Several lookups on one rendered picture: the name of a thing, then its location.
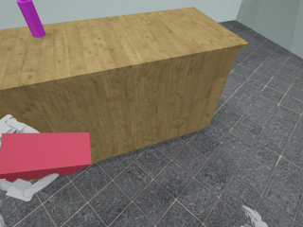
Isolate right robot hand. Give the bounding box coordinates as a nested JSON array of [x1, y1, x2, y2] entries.
[[241, 205, 268, 227]]

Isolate left robot hand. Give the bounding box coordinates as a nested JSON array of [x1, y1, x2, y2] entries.
[[0, 114, 59, 201]]

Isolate sponge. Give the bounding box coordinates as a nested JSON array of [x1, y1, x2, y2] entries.
[[0, 132, 92, 183]]

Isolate table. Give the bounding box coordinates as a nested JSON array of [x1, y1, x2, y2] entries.
[[0, 7, 249, 182]]

